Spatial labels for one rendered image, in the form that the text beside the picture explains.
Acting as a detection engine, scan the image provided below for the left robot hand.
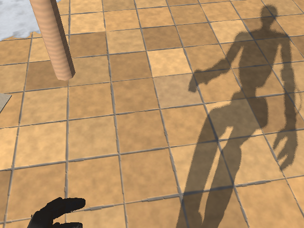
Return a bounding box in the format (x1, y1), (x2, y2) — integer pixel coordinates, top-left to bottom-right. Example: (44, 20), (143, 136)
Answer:
(27, 197), (86, 228)

